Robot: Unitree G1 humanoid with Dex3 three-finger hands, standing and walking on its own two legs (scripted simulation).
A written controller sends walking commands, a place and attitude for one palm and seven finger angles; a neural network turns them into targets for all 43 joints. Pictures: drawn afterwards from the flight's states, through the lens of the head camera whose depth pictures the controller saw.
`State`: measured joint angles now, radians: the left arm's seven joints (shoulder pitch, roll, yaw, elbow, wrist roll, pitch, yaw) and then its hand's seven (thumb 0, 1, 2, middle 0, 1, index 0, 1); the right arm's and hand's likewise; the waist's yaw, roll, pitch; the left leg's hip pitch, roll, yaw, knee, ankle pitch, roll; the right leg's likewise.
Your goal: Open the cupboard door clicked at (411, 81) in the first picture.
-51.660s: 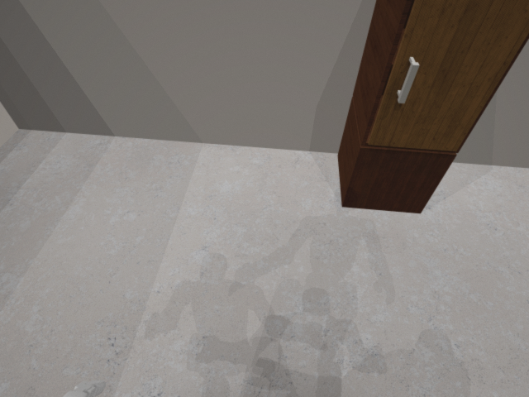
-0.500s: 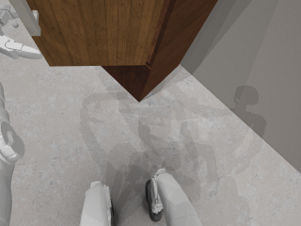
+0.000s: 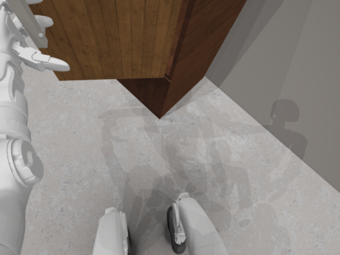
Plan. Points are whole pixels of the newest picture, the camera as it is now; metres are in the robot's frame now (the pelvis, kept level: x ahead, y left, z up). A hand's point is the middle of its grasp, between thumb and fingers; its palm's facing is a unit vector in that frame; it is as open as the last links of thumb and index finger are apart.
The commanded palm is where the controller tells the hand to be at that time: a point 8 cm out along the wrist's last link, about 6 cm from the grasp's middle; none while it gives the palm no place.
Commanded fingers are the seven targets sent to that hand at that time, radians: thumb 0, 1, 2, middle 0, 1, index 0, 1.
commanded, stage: slide the fingers in behind the handle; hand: left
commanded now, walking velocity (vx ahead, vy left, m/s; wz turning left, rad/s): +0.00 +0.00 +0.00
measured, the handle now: (28, 11) +0.61 +0.21 +0.07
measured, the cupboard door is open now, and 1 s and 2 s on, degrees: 50 50 79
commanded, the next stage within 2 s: close the thumb around the handle in 0.34 s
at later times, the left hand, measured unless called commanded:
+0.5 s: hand (37, 37) +0.56 +0.20 +0.06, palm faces -0.01 -1.00 -0.02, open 13.9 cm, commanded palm +0.55 +0.22 +0.06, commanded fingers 0.00 -0.28 0.40 -0.32 -1.22 -0.32 -1.22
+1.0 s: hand (38, 33) +0.57 +0.20 +0.06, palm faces -0.01 -1.00 -0.01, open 6.5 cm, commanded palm +0.56 +0.22 +0.06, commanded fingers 0.00 0.90 0.90 -0.40 -1.35 -0.40 -1.35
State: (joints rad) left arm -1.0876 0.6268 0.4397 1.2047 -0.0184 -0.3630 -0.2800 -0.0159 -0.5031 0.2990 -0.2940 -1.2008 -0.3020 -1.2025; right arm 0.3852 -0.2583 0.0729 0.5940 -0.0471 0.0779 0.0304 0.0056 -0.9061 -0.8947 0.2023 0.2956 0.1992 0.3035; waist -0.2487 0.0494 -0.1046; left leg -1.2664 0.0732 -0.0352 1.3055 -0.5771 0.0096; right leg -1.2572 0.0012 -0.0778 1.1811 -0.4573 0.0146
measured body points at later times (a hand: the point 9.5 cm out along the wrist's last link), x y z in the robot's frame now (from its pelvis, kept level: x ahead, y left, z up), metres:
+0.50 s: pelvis -0.01 +0.00 +0.00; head +0.19 +0.03 +0.40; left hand +0.55 +0.25 +0.07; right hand -0.02 -0.26 -0.10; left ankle +0.00 +0.11 -0.62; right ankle +0.04 -0.14 -0.62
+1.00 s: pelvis +0.00 +0.00 +0.00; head +0.20 +0.04 +0.40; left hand +0.57 +0.25 +0.06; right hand -0.03 -0.25 -0.10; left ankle +0.00 +0.11 -0.62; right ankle +0.04 -0.14 -0.62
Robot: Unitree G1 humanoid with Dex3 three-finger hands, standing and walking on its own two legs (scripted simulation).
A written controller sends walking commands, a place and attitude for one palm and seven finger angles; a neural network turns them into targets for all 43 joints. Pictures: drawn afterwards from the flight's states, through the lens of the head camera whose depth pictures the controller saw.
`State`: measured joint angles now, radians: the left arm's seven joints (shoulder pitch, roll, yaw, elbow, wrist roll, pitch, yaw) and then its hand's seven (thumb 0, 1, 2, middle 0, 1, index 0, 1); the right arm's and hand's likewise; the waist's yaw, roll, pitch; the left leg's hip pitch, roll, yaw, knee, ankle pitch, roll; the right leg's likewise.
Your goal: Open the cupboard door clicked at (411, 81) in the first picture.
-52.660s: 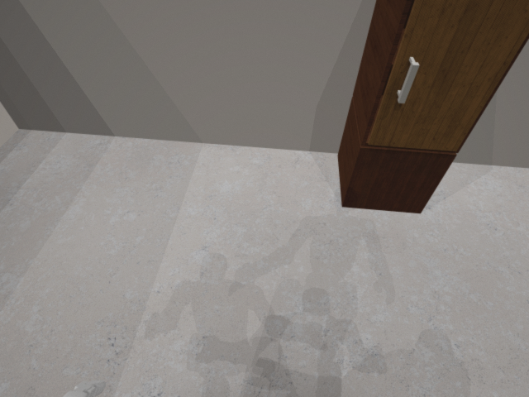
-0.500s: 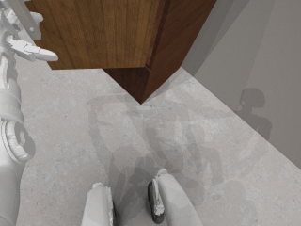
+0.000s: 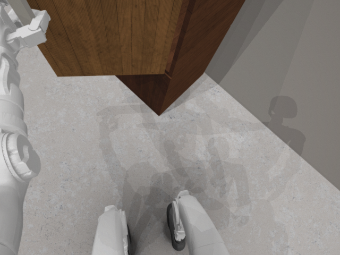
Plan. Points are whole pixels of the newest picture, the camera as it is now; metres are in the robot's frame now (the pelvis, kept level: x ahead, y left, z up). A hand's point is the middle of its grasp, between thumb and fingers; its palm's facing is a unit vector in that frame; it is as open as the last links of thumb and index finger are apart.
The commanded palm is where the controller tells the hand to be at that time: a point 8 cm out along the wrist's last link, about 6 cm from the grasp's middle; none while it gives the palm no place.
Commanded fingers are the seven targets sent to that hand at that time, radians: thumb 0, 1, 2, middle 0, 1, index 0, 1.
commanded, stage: close the thumb around the handle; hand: left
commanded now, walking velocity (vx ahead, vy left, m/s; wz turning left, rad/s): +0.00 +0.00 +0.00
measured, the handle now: (25, 4) +0.62 +0.21 +0.07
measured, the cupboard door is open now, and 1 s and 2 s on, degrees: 50 79 98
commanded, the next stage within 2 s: pull the door open along its arc in 0.14 s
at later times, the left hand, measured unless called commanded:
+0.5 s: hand (43, 34) +0.56 +0.18 +0.06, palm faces -0.02 -1.00 -0.02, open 5.4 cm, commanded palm +0.52 +0.21 +0.06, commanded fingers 0.00 0.90 0.90 -0.40 -1.35 -0.40 -1.35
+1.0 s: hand (82, 98) +0.42 +0.11 +0.06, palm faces +0.34 -0.94 +0.03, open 5.9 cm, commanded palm +0.36 +0.17 +0.06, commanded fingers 0.00 0.90 0.90 -0.40 -1.35 -0.40 -1.35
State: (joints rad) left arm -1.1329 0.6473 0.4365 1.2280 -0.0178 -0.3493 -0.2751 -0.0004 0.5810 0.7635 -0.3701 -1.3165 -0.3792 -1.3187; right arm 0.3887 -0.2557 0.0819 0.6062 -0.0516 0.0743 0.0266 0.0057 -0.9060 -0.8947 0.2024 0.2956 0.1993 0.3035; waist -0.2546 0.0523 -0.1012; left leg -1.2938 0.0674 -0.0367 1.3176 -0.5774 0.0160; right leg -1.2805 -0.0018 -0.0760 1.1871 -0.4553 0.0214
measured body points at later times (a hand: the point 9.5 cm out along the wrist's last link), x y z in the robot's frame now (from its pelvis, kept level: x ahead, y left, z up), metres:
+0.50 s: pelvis +0.00 +0.00 +0.00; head +0.19 +0.02 +0.41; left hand +0.56 +0.24 +0.06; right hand -0.01 -0.26 -0.10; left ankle +0.00 +0.10 -0.61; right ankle +0.05 -0.14 -0.61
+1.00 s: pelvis +0.03 -0.01 +0.04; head +0.14 -0.01 +0.47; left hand +0.40 +0.16 +0.06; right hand +0.17 -0.25 -0.08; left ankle +0.00 +0.10 -0.61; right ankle +0.05 -0.14 -0.61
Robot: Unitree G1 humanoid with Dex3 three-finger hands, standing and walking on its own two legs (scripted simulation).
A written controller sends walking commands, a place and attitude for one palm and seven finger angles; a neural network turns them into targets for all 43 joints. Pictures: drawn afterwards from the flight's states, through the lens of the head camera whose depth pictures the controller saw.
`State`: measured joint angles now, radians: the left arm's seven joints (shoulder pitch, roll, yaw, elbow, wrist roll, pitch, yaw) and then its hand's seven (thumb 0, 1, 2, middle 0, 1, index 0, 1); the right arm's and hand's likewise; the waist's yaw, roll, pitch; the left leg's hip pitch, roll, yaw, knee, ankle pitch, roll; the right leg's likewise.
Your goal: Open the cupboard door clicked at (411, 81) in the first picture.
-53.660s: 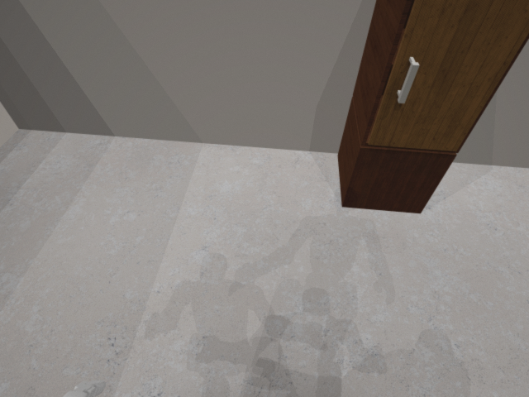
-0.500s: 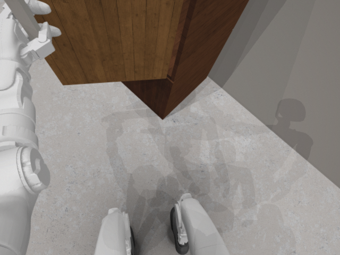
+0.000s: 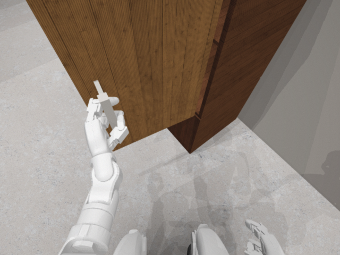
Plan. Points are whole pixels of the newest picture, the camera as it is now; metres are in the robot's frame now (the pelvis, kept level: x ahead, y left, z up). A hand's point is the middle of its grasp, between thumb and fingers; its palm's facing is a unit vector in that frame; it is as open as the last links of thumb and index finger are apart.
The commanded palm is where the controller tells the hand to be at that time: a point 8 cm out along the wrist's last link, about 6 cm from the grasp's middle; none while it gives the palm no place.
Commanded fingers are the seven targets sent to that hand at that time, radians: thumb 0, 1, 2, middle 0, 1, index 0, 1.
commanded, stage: pull the door open along its arc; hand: left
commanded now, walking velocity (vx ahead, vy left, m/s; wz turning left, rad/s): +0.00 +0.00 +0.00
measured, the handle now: (107, 107) +0.45 +0.16 +0.04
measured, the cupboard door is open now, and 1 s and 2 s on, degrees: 79 98 99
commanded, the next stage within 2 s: open thumb and fingers to let go in 0.34 s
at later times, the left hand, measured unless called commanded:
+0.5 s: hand (157, 156) +0.33 +0.03 +0.03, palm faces +0.35 -0.94 -0.03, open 6.0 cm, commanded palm +0.29 +0.08 +0.02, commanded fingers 0.00 0.62 0.78 -0.38 -1.32 -0.38 -1.32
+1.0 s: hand (152, 153) +0.33 +0.04 +0.03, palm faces +0.36 -0.93 -0.01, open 13.1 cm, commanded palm +0.29 +0.09 +0.02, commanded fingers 0.00 -0.50 0.30 -0.24 -0.85 -0.24 -0.85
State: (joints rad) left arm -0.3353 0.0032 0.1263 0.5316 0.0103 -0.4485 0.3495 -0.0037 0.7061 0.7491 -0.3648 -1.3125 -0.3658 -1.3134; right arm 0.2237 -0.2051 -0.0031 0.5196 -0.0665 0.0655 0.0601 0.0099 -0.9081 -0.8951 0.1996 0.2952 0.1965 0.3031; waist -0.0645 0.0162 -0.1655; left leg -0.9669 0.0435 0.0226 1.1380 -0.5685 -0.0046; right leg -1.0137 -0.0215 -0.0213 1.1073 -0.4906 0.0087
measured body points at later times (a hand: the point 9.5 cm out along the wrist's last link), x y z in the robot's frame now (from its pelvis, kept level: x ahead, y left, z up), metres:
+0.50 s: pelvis -0.01 -0.03 +0.00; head +0.09 -0.04 +0.44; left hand +0.30 +0.08 +0.03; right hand +0.15 -0.25 -0.13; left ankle -0.02 +0.12 -0.65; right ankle +0.01 -0.13 -0.65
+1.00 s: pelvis -0.03 -0.03 +0.00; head +0.06 -0.03 +0.44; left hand +0.31 +0.09 +0.03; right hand +0.11 -0.25 -0.13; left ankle -0.02 +0.12 -0.65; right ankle +0.01 -0.13 -0.65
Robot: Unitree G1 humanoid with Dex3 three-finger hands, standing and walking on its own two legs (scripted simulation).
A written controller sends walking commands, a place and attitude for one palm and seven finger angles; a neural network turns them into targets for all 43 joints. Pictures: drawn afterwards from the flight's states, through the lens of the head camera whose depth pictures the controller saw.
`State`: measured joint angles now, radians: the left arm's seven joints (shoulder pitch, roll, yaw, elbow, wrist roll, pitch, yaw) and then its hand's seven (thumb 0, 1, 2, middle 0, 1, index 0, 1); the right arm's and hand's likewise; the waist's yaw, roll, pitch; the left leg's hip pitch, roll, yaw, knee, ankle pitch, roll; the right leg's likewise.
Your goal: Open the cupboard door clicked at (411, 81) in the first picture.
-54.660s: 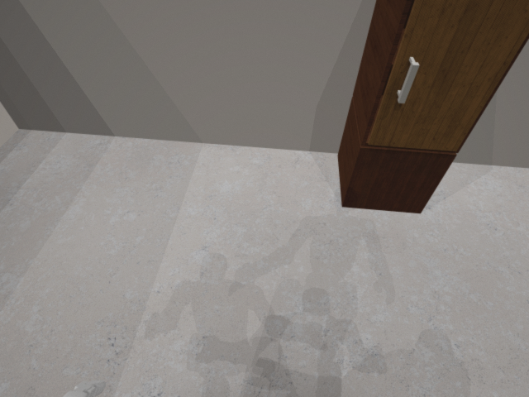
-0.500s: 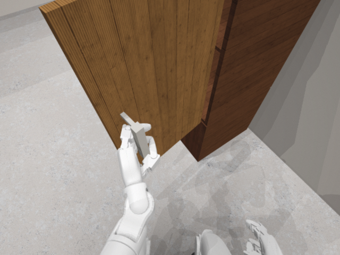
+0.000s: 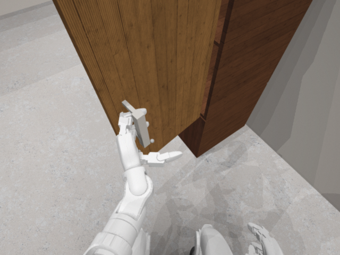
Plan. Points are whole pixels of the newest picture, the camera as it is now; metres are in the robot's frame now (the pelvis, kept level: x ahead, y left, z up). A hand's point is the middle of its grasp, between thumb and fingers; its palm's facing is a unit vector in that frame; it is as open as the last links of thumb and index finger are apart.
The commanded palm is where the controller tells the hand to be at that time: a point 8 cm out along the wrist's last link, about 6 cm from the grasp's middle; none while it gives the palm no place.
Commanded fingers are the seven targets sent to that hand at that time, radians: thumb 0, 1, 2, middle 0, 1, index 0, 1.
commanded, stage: open thumb and fingers to let go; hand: left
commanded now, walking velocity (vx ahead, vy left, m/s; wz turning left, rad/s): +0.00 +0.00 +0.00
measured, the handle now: (136, 125) +0.41 +0.09 +0.04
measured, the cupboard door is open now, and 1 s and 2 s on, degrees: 98 99 99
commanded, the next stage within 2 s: slide the hand sideways off the handle in 0.26 s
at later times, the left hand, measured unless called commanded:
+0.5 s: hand (149, 150) +0.35 +0.06 +0.03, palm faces -0.09 -0.99 -0.12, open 15.8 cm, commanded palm +0.33 +0.10 +0.03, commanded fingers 0.00 -0.50 0.30 -0.15 -0.30 -0.15 -0.30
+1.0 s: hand (137, 167) +0.31 +0.08 +0.03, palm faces -0.15 -0.99 -0.01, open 16.3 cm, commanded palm +0.28 +0.14 +0.03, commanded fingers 0.00 -0.50 0.30 -0.15 -0.30 -0.15 -0.30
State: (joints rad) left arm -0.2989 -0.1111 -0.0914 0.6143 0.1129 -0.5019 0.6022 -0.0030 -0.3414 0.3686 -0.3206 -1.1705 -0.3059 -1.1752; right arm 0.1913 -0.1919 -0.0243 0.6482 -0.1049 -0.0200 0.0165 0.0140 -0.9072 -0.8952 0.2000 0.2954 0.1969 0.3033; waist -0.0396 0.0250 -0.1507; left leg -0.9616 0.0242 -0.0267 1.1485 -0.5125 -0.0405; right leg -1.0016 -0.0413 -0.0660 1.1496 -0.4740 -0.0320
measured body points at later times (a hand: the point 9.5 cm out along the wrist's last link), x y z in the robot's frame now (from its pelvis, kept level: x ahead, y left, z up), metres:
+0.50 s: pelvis +0.00 +0.02 +0.00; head +0.09 +0.02 +0.44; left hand +0.35 +0.11 +0.04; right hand +0.13 -0.21 -0.13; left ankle +0.02 +0.14 -0.65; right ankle +0.04 -0.10 -0.65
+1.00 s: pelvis +0.01 +0.02 -0.01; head +0.10 +0.01 +0.43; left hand +0.31 +0.13 +0.03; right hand +0.18 -0.20 -0.11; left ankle +0.02 +0.14 -0.65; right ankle +0.04 -0.10 -0.65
